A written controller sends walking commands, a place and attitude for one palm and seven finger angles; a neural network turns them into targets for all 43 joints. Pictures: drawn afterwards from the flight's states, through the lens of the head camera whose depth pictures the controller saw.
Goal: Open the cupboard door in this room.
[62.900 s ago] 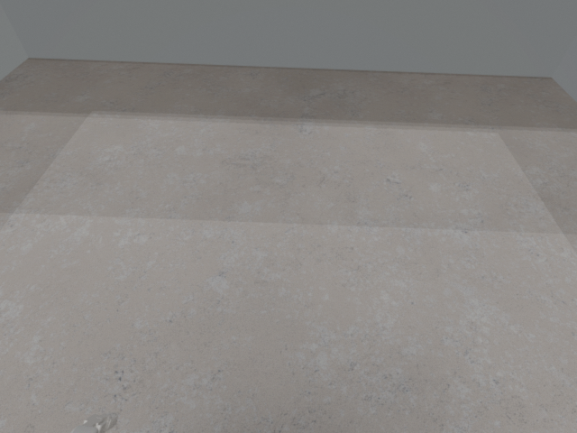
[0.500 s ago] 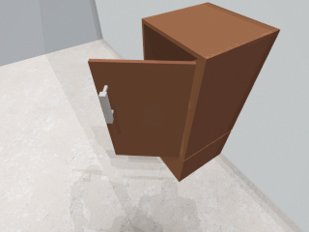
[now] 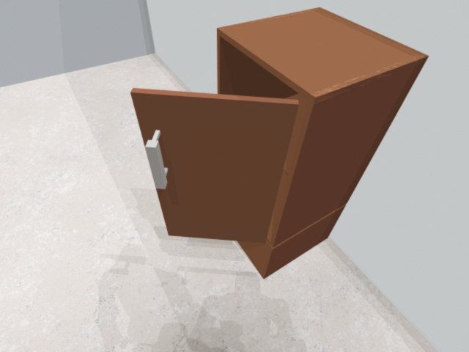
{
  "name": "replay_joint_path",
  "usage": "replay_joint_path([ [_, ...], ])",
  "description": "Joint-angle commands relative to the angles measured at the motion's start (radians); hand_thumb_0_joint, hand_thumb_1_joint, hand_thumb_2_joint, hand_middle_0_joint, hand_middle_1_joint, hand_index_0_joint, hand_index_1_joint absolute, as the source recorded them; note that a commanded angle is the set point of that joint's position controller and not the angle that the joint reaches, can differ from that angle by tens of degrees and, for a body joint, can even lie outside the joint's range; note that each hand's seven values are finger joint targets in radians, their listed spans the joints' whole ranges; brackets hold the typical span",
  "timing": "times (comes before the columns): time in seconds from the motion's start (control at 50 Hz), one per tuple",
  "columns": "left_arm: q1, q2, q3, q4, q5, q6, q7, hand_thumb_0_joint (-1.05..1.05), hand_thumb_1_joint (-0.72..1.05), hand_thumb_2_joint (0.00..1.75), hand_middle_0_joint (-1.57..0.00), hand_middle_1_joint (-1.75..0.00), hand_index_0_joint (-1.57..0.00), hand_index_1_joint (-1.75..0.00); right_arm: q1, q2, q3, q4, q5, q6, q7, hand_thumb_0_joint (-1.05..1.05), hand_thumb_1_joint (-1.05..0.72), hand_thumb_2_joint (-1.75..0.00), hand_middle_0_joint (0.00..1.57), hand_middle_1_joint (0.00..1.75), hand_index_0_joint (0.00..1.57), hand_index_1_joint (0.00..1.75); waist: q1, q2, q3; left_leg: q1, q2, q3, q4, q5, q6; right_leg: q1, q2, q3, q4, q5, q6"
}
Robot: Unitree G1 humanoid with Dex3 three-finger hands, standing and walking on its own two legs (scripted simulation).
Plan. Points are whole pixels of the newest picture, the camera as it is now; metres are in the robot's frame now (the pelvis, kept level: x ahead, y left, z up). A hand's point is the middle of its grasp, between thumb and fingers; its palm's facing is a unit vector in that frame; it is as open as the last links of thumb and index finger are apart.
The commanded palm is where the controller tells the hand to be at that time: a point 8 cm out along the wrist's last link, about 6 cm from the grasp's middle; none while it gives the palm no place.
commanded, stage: look again from close up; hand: left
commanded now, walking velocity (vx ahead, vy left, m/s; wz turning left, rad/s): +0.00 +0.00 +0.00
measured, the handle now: (159, 160) +0.54 +0.23 -0.03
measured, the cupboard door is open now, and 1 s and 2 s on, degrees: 54 54 54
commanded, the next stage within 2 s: raise the hand with hooked fingers in 0.64 s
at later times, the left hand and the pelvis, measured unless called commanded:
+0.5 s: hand out of the picture +0.00 +0.20 -0.17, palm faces +0.02 -0.98 -0.21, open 7.4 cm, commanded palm none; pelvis +0.00 +0.01 +0.00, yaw +0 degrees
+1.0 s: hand (121, 300) +0.20 +0.20 +0.00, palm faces +0.15 -0.99 -0.05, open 7.8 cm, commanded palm +0.10 +0.25 -0.06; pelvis -0.04 +0.01 -0.03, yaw +2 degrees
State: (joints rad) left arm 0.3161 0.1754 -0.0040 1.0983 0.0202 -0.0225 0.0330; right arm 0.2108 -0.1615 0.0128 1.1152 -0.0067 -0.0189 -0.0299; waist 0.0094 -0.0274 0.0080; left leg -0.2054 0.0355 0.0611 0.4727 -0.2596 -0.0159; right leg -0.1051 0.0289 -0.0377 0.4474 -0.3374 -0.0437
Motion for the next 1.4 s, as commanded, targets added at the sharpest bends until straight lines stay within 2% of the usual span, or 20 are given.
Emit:
replay_joint_path([
  [0.0,0.055,0.122,0.023,-0.028,-0.003,-0.014,0.01,0.0,0.9,0.9,-0.2,-0.3,-0.2,-0.3,0.038,-0.11,-0.023,-0.028,-0.003,-0.011,-0.007,0.0,-0.9,-0.9,0.2,0.3,0.2,0.3,-0.003,0.019,0.024,0.045,0.069,-0.061,-0.044,0.253,0.032,-0.054,-0.14,0.1,-0.07,0.437,0.009],
  [0.66,0.02,0.127,0.022,-0.015,-0.006,-0.009,0.003,0.0,0.9,0.9,-0.2,-0.3,-0.2,-0.3,0.046,-0.126,-0.021,-0.001,-0.006,-0.015,-0.005,0.0,-0.9,-0.9,0.2,0.3,0.2,0.3,0.0,0.029,0.034,0.06,0.074,-0.097,-0.115,0.226,0.04,-0.072,-0.141,0.094,-0.112,0.257,0.006],
  [0.7,0.023,0.127,0.023,-0.014,-0.004,-0.009,0.004,0.0,0.9,0.9,-0.2,-0.3,-0.2,-0.3,0.051,-0.123,-0.02,0.0,-0.005,-0.017,-0.005,0.0,-0.9,-0.9,0.2,0.3,0.2,0.3,0.001,0.03,0.027,0.063,0.075,-0.096,-0.114,0.243,0.042,-0.063,-0.142,0.09,-0.11,0.271,0.008],
  [0.72,0.092,0.088,0.009,0.008,0.009,-0.031,0.048,0.0,0.9,0.9,-0.2,-0.3,-0.2,-0.3,0.008,-0.124,-0.021,-0.068,0.003,-0.024,0.004,0.0,-0.9,-0.9,0.2,0.3,0.2,0.3,0.007,0.061,0.076,-0.003,0.074,-0.053,0.115,0.394,0.016,-0.11,-0.185,0.141,-0.094,0.656,0.041],
  [0.74,-0.613,0.34,0.144,-1.513,-0.206,-0.234,0.028,0.0,0.88,0.89,-0.2,-0.32,-0.2,-0.32,0.053,-0.286,-0.051,-0.401,0.055,-0.158,-0.036,0.0,-0.9,-0.9,0.2,0.3,0.2,0.3,-0.101,0.224,-0.404,0.295,-0.031,-0.06,-0.02,0.448,0.041,-0.043,-0.09,0.037,0.01,0.603,0.017],
  [0.76,-0.188,0.257,0.134,-1.25,-0.129,-0.182,0.058,0.0,0.85,0.88,-0.2,-0.33,-0.2,-0.33,-0.029,-0.191,-0.016,-0.357,0.042,-0.251,-0.065,0.0,-0.9,-0.9,0.2,0.3,0.2,0.3,0.007,0.385,-0.403,0.401,0.017,-0.046,-0.05,0.616,0.057,-0.099,-0.04,0.013,0.079,0.363,-0.002],
  [0.78,-0.155,0.209,0.099,-1.171,-0.135,-0.136,0.101,0.0,0.83,0.87,-0.21,-0.34,-0.21,-0.34,-0.013,-0.194,-0.038,-0.306,0.047,-0.274,-0.067,0.0,-0.9,-0.9,0.2,0.3,0.2,0.3,-0.021,0.314,-0.325,0.26,0.018,-0.056,-0.021,0.532,0.026,-0.145,-0.044,-0.023,0.077,0.166,0.01],
  [0.8,0.127,-0.061,-0.026,-0.922,-0.157,-0.051,0.085,0.0,0.81,0.86,-0.21,-0.36,-0.21,-0.36,0.018,-0.147,-0.044,-0.297,0.055,-0.266,-0.055,0.0,-0.9,-0.9,0.2,0.3,0.2,0.3,-0.049,0.168,-0.16,0.174,0.033,-0.07,-0.026,0.439,0.04,-0.214,-0.04,-0.05,0.069,0.147,0.022],
  [0.82,-0.076,0.005,0.023,-1.106,-0.205,-0.088,0.064,0.0,0.78,0.85,-0.21,-0.37,-0.21,-0.37,-0.016,-0.199,-0.051,-0.379,0.066,-0.261,-0.051,0.0,-0.9,-0.9,0.2,0.3,0.2,0.3,-0.054,0.078,-0.048,0.056,0.019,-0.101,-0.008,0.292,0.035,-0.235,-0.048,-0.066,0.056,0.175,0.029],
  [0.86,-0.059,0.081,0.111,-1.005,-0.197,-0.197,0.01,0.0,0.74,0.83,-0.21,-0.4,-0.21,-0.4,-0.031,-0.23,-0.073,-0.427,0.037,-0.264,-0.057,0.0,-0.9,-0.9,0.2,0.3,0.2,0.3,-0.08,-0.146,0.02,-0.093,-0.016,-0.094,0.082,0.106,0.042,-0.381,-0.035,-0.069,0.062,0.09,0.041],
  [0.92,0.139,0.017,0.152,-0.762,-0.228,-0.388,-0.124,0.0,0.67,0.8,-0.22,-0.45,-0.22,-0.45,-0.079,-0.21,-0.079,-0.503,0.013,-0.262,-0.03,0.0,-0.9,-0.9,0.2,0.3,0.2,0.3,0.006,-0.268,0.015,-0.346,-0.042,-0.075,0.239,-0.013,0.019,-0.548,-0.031,-0.047,0.211,-0.034,0.039],
  [0.96,0.228,0.041,0.19,-0.766,-0.262,-0.525,-0.253,0.0,0.62,0.78,-0.22,-0.48,-0.22,-0.48,-0.112,-0.212,-0.094,-0.56,0.007,-0.266,-0.002,0.0,-0.9,-0.9,0.2,0.3,0.2,0.3,0.056,-0.236,-0.097,-0.456,-0.056,-0.055,0.335,-0.026,0.007,-0.548,-0.036,-0.008,0.315,-0.01,0.03],
  [0.98,0.263,0.095,0.247,-0.726,-0.268,-0.571,-0.325,0.0,0.6,0.77,-0.22,-0.5,-0.22,-0.5,-0.105,-0.214,-0.104,-0.588,0.019,-0.261,0.017,0.0,-0.9,-0.9,0.2,0.3,0.2,0.3,0.081,-0.132,-0.131,-0.479,-0.062,-0.051,0.377,0.006,-0.003,-0.519,-0.046,0.022,0.364,0.053,0.015],
  [1.02,0.194,0.16,0.284,-0.776,-0.287,-0.628,-0.434,0.0,0.55,0.75,-0.22,-0.53,-0.22,-0.53,-0.127,-0.221,-0.11,-0.651,0.028,-0.262,0.032,0.0,-0.9,-0.9,0.2,0.3,0.2,0.3,0.069,0.0,-0.236,-0.522,-0.07,-0.028,0.465,0.01,-0.001,-0.532,-0.057,0.055,0.432,0.088,0.011],
  [1.06,0.122,0.206,0.323,-0.901,-0.317,-0.6,-0.463,0.0,0.5,0.73,-0.23,-0.55,-0.23,-0.55,-0.147,-0.22,-0.107,-0.72,0.037,-0.251,0.023,0.0,-0.9,-0.9,0.2,0.3,0.2,0.3,0.073,0.033,-0.323,-0.562,-0.074,-0.009,0.506,-0.035,0.014,-0.533,-0.06,0.1,0.438,0.006,0.022],
  [1.14,-0.123,0.221,0.335,-1.218,-0.373,-0.604,-0.41,0.0,0.41,0.69,-0.24,-0.62,-0.24,-0.62,-0.094,-0.196,-0.098,-0.751,0.036,-0.252,-0.012,0.0,-0.9,-0.9,0.2,0.3,0.2,0.3,0.009,0.129,-0.38,-0.52,-0.043,-0.041,0.561,-0.086,0.038,-0.628,-0.044,0.134,0.42,-0.151,0.033],
  [1.18,-0.263,0.253,0.308,-1.374,-0.359,-0.648,-0.372,0.0,0.36,0.67,-0.24,-0.64,-0.24,-0.64,-0.059,-0.199,-0.084,-0.721,0.024,-0.258,-0.032,0.0,-0.9,-0.9,0.2,0.3,0.2,0.3,-0.043,0.142,-0.361,-0.516,-0.022,-0.071,0.594,-0.082,0.047,-0.691,-0.024,0.124,0.45,-0.141,0.026],
  [1.22,-0.23,0.204,0.23,-1.381,-0.33,-0.667,-0.366,0.0,0.32,0.65,-0.24,-0.68,-0.24,-0.68,-0.042,-0.198,-0.077,-0.69,0.021,-0.273,-0.047,0.0,-0.9,-0.9,0.2,0.3,0.2,0.3,-0.065,0.167,-0.339,-0.505,-0.011,-0.086,0.601,-0.073,0.053,-0.738,-0.014,0.103,0.469,-0.12,0.015],
  [1.3,-0.213,0.215,0.188,-1.222,-0.315,-0.575,-0.424,0.0,0.22,0.61,-0.25,-0.74,-0.25,-0.74,-0.025,-0.226,-0.062,-0.652,0.035,-0.281,-0.063,0.0,-0.9,-0.9,0.2,0.3,0.2,0.3,-0.09,0.123,-0.281,-0.555,-0.007,-0.111,0.603,-0.108,0.052,-0.773,-0.001,0.072,0.469,-0.136,0.02],
  [1.38,-0.057,0.275,0.314,-1.033,-0.34,-0.362,-0.471,0.0,0.13,0.57,-0.25,-0.8,-0.25,-0.8,-0.044,-0.224,-0.068,-0.686,0.052,-0.251,-0.065,0.0,-0.9,-0.9,0.2,0.3,0.2,0.3,0.0,0.05,-0.345,-0.561,-0.023,-0.1,0.541,-0.055,0.049,-0.636,-0.007,0.069,0.431,-0.085,0.027],
])
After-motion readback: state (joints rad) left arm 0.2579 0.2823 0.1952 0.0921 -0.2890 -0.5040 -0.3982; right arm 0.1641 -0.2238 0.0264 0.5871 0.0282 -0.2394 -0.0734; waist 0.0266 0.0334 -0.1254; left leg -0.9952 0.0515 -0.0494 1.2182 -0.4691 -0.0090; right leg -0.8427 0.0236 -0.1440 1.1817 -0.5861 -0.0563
